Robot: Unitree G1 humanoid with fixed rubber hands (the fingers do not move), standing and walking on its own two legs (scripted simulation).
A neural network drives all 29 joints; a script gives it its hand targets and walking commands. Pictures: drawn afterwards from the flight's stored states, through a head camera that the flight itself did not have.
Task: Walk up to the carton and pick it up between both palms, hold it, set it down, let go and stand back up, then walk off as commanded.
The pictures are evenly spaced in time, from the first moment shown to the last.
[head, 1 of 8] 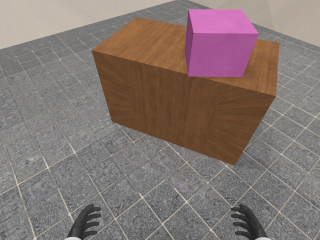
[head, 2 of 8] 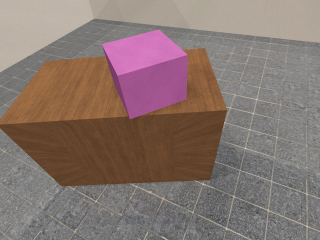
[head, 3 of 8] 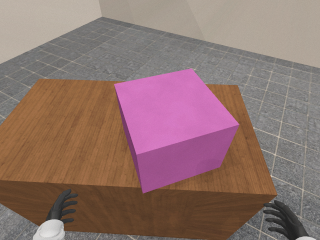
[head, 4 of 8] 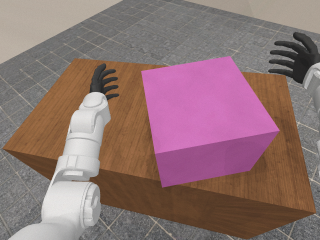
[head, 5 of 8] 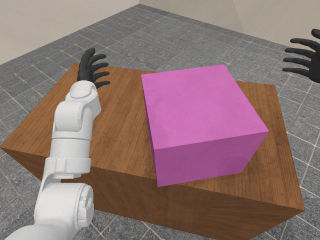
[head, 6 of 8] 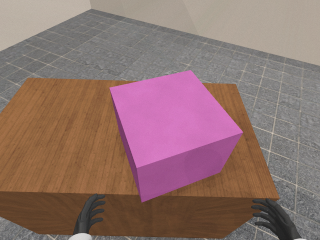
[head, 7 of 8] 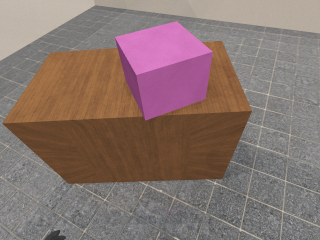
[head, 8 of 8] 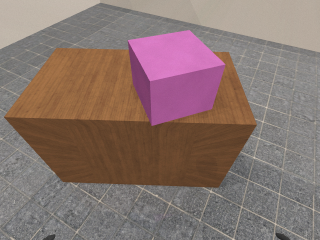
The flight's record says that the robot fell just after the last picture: no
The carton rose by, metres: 0.00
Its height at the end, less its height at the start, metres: +0.00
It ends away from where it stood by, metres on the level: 0.01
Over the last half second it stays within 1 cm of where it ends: yes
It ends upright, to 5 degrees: yes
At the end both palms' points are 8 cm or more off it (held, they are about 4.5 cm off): yes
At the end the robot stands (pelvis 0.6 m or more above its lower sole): yes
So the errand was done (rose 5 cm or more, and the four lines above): no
